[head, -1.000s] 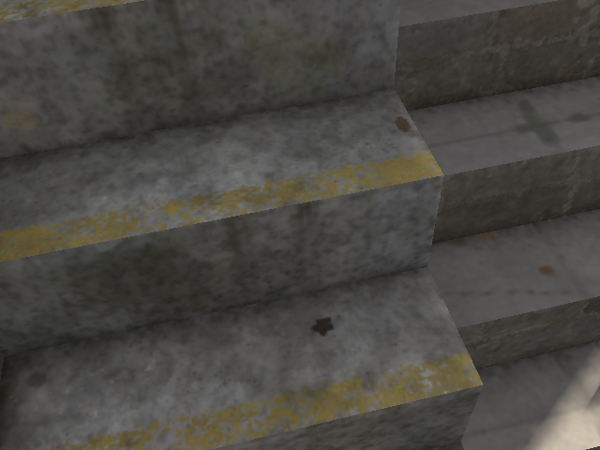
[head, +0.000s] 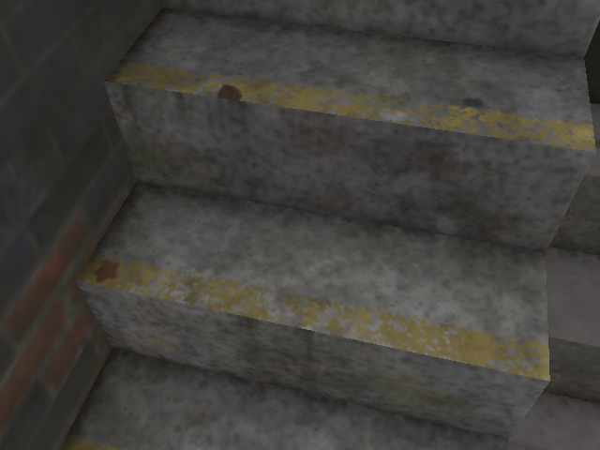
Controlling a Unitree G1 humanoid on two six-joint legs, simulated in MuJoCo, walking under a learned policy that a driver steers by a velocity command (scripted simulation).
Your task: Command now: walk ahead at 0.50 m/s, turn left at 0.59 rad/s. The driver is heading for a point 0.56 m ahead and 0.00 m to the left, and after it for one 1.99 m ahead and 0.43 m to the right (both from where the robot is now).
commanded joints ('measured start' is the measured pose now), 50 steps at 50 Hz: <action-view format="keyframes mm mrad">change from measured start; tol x64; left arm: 1 64 -22 9 121 27 -34 -16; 50 -158 113 9 -230 31 74 -4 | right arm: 1 -8 99 45 -98 6 23 8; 50 -81 -64 33 -260 -8 84 -66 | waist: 1 -48 -81 55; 50 -30 -200 15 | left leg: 1 -302 34 -13 322 -79 -9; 12 402 175 199 -603 -287 3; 16 681 116 334 -1378 433 -162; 17 853 489 -161 -1146 1568 -14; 21 593 510 -277 -1368 88 178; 36 486 399 401 -1807 -41 72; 39 549 431 368 -1428 1093 115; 43 -72 132 114 -430 -286 51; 50 -89 30 64 352 -84 -117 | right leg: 1 146 -193 394 -591 -188 -177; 11 220 -176 -233 -1019 412 -71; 18 -56 230 383 1002 275 16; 28 -603 171 239 1412 220 -95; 42 643 230 313 -37 -238 -210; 44 339 16 1134 -818 -961 -207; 50 -179 93 576 -513 -374 -251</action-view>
